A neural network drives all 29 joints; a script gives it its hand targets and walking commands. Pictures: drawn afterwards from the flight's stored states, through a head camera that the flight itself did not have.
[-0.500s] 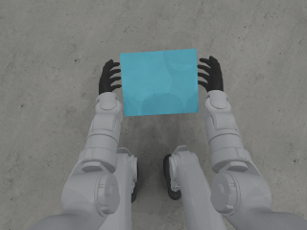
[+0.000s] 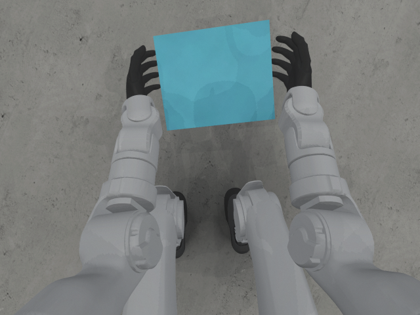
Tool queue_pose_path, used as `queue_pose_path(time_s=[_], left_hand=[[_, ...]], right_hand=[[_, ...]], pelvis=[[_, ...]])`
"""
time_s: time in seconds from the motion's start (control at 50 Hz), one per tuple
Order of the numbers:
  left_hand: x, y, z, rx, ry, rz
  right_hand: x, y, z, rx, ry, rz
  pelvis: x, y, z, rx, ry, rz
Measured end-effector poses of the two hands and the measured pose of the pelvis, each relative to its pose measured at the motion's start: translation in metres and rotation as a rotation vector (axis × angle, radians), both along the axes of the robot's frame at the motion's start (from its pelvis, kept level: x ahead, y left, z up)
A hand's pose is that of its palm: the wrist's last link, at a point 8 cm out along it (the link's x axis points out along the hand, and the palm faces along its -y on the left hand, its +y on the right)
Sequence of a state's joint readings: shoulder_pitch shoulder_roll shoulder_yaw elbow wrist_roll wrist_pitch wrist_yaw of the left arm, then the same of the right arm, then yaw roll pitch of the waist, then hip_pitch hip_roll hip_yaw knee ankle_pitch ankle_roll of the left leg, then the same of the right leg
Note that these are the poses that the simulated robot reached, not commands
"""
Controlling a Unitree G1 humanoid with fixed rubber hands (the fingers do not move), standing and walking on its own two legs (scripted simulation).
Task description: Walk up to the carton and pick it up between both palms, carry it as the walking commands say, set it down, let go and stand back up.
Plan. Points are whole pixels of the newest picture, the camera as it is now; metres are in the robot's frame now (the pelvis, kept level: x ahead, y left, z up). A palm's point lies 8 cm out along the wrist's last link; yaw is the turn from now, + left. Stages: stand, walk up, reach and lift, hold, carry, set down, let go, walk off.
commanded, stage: set down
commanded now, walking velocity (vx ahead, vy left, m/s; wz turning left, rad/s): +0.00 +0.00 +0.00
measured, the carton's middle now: (217, 82) +0.51 -0.01 -0.24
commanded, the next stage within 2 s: none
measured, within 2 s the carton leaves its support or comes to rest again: rests again in 1.90 s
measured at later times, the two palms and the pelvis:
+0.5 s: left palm (147, 93) +0.48 +0.13 -0.23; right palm (281, 88) +0.49 -0.14 -0.21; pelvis -0.02 +0.00 -0.06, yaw +0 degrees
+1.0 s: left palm (147, 87) +0.51 +0.14 -0.28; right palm (271, 87) +0.50 -0.14 -0.28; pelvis -0.02 +0.00 -0.10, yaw +1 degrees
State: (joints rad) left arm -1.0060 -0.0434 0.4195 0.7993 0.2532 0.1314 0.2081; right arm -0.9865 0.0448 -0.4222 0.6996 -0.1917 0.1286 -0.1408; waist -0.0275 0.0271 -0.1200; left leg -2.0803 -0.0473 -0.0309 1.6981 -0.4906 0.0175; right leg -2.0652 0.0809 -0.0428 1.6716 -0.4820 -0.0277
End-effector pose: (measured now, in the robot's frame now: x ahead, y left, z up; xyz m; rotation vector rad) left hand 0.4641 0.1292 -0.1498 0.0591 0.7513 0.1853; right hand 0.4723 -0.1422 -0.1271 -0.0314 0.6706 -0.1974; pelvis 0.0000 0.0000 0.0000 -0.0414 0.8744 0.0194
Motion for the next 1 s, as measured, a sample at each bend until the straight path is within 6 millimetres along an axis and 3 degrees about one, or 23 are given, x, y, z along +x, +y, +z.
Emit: queue_pose_path(time_s=[0.76, 0.88, 1.0], left_hand=[[0.022, 0.007, -0.122, 0.029, 0.043, -0.056], [0.04, 0.01, -0.127, 0.017, 0.023, -0.064], [0.045, 0.011, -0.133, -0.005, 0.025, -0.067]], right_hand=[[0.022, 0.001, -0.13, 0.0, 0.053, 0.084], [0.024, 0.0, -0.147, -0.009, 0.065, 0.107], [0.03, 0.001, -0.149, -0.015, 0.072, 0.117]], pelvis=[[-0.026, 0.0, -0.088, 0.018, -0.083, -0.009], [-0.026, 0.001, -0.098, 0.02, -0.102, -0.008], [-0.024, 0.002, -0.104, 0.02, -0.115, -0.008]])
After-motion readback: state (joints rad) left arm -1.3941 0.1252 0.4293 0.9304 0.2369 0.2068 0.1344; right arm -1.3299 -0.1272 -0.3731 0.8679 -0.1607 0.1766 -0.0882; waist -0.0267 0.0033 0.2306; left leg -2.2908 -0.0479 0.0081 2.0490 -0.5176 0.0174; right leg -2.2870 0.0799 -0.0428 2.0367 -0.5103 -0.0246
